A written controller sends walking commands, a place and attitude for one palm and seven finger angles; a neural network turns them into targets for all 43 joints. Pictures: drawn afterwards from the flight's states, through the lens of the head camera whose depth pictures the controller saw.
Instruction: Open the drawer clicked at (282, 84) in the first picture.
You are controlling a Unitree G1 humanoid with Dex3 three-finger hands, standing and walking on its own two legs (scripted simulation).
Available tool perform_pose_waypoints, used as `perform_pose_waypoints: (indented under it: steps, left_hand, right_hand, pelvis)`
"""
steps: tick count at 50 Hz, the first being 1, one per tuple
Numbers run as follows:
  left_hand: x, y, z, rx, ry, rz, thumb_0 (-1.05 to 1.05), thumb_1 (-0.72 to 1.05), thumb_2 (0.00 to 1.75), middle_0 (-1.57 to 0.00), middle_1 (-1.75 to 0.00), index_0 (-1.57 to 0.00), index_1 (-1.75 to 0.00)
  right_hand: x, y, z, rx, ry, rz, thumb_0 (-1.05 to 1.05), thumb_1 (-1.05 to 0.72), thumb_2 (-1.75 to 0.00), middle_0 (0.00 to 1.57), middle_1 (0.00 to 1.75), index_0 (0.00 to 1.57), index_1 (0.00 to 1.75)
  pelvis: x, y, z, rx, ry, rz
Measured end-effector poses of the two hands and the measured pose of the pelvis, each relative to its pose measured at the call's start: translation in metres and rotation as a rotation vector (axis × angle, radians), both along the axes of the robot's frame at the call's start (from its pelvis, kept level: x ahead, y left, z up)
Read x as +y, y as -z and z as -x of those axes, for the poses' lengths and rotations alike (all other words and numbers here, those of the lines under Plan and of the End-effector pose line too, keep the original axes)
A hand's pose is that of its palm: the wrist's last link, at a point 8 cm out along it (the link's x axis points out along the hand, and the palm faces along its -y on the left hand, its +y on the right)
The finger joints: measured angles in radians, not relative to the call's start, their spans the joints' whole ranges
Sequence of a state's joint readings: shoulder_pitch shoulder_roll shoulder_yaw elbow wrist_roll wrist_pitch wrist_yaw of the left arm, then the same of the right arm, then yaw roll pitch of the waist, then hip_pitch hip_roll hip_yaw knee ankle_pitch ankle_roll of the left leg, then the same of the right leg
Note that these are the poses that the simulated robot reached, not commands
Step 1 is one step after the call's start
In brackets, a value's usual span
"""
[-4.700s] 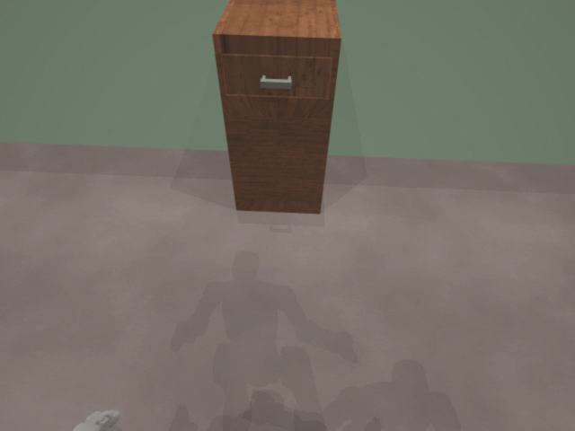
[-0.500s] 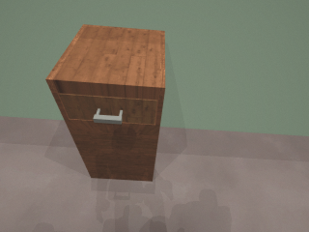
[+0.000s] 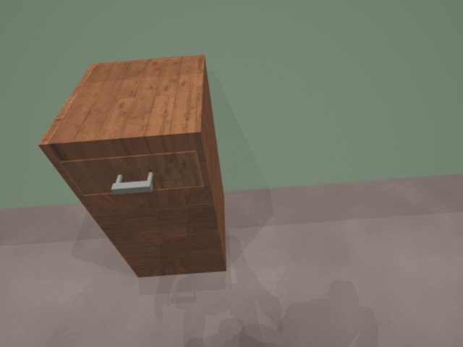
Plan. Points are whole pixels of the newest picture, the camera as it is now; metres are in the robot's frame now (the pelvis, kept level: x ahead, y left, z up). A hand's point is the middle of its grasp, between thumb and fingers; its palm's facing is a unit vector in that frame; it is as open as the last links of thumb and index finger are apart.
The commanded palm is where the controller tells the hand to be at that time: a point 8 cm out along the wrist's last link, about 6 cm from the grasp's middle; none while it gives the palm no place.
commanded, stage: come to a stop and stand still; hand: left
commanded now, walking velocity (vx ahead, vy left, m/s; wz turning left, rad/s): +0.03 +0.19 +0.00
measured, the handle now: (133, 182) +0.54 +0.32 -0.09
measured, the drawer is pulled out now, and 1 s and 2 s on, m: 0.00 0.00 0.00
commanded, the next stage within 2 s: look again from close up in 1.00 s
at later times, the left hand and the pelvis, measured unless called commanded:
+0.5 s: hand out of the picture -0.04 +0.21 -0.19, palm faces +0.14 -0.97 -0.19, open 7.4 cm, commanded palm none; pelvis +0.00 +0.04 -0.01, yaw +2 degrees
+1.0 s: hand out of the picture +0.01 +0.26 -0.18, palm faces +0.05 -0.98 -0.20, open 7.4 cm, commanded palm none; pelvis +0.01 +0.08 +0.00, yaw +1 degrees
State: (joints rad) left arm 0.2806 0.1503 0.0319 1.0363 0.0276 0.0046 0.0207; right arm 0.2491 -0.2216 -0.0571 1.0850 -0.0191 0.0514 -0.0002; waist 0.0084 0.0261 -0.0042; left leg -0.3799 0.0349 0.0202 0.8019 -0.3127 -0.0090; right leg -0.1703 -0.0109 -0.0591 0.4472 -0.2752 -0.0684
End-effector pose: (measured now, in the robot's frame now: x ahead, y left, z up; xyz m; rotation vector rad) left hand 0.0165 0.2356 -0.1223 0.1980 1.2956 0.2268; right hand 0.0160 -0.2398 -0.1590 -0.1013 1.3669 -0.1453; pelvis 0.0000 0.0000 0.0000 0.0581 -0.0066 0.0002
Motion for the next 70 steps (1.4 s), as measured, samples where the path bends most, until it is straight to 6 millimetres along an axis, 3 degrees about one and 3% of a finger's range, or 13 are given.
perform_pose_waypoints:
  steps: [5, 9, 19, 22, 27, 33, 41, 47, 53, 58, 70]
  left_hand:
    - [-0.011, -0.002, 0.009, 0.021, -0.033, 0.006, 0.01, 0.94, 0.90, -0.20, -0.30, -0.20, -0.30]
    - [-0.010, -0.002, 0.025, 0.051, -0.071, 0.005, 0.01, 0.93, 0.90, -0.20, -0.30, -0.20, -0.30]
    - [0.008, 0.013, 0.071, 0.164, -0.121, 0.048, 0.00, 0.91, 0.90, -0.20, -0.30, -0.20, -0.30]
    - [0.017, 0.027, 0.072, 0.169, -0.130, 0.074, 0.00, 0.91, 0.90, -0.20, -0.30, -0.20, -0.30]
    - [0.024, 0.034, 0.059, 0.144, -0.110, 0.118, 0.00, 0.91, 0.90, -0.20, -0.30, -0.19, -0.30]
    - [0.033, 0.037, 0.037, 0.119, -0.061, 0.150, 0.00, 0.91, 0.90, -0.20, -0.30, -0.19, -0.30]
    - [0.060, 0.034, 0.018, 0.101, -0.029, 0.114, 0.00, 0.92, 0.90, -0.20, -0.30, -0.20, -0.30]
    - [0.072, 0.029, 0.014, 0.103, -0.020, 0.085, 0.00, 0.92, 0.90, -0.20, -0.30, -0.19, -0.30]
    - [0.071, 0.027, 0.019, 0.118, -0.020, 0.081, 0.00, 0.91, 0.90, -0.20, -0.30, -0.19, -0.30]
    - [0.066, 0.029, 0.022, 0.107, 0.003, 0.086, 0.00, 0.91, 0.90, -0.20, -0.30, -0.19, -0.30]
    - [0.054, 0.035, 0.026, -0.030, -0.003, 0.076, 0.00, 0.91, 0.90, -0.20, -0.30, -0.19, -0.30]
  right_hand:
    - [-0.009, -0.002, 0.022, 0.087, -0.019, 0.012, 0.00, -0.91, -0.90, 0.20, 0.30, 0.19, 0.30]
    - [-0.007, -0.001, 0.022, 0.127, -0.048, 0.017, 0.01, -0.91, -0.90, 0.20, 0.30, 0.19, 0.30]
    - [0.032, -0.006, -0.040, -0.052, -0.098, 0.015, 0.01, -0.91, -0.90, 0.20, 0.30, 0.19, 0.30]
    - [0.049, -0.005, -0.053, -0.106, -0.114, 0.029, 0.00, -0.91, -0.90, 0.20, 0.30, 0.20, 0.30]
    - [0.065, -0.017, -0.059, -0.121, -0.122, 0.055, 0.00, -0.93, -0.90, 0.20, 0.30, 0.20, 0.30]
    - [0.076, -0.022, -0.045, -0.096, -0.096, 0.081, 0.00, -0.93, -0.90, 0.20, 0.30, 0.20, 0.30]
    - [0.090, -0.018, -0.001, 0.007, -0.053, 0.074, 0.00, -0.92, -0.90, 0.20, 0.30, 0.20, 0.30]
    - [0.106, -0.013, 0.029, 0.083, -0.027, 0.035, 0.00, -0.91, -0.90, 0.20, 0.30, 0.20, 0.30]
    - [0.116, -0.011, 0.044, 0.117, -0.009, 0.006, 0.00, -0.91, -0.90, 0.20, 0.30, 0.20, 0.30]
    - [0.112, -0.010, 0.040, 0.085, -0.022, 0.001, 0.00, -0.91, -0.90, 0.20, 0.30, 0.20, 0.30]
    - [0.067, -0.014, -0.006, -0.140, -0.047, 0.089, 0.00, -0.91, -0.90, 0.20, 0.30, 0.20, 0.30]
  pelvis:
    - [-0.005, -0.003, 0.000, 0.015, -0.021, 0.001]
    - [-0.004, -0.003, 0.001, 0.019, -0.035, 0.000]
    - [0.020, 0.001, 0.003, 0.004, -0.036, 0.022]
    - [0.033, 0.009, 0.002, -0.004, -0.044, 0.058]
    - [0.046, 0.006, -0.002, -0.005, -0.026, 0.059]
    - [0.062, 0.003, -0.004, -0.003, -0.017, 0.064]
    - [0.076, 0.002, -0.008, -0.011, -0.013, 0.060]
    - [0.082, 0.002, -0.009, -0.012, -0.012, 0.057]
    - [0.082, 0.002, -0.008, -0.013, -0.012, 0.055]
    - [0.079, 0.005, -0.004, -0.001, -0.025, 0.049]
    - [0.065, 0.013, 0.018, -0.045, -0.026, 0.068]
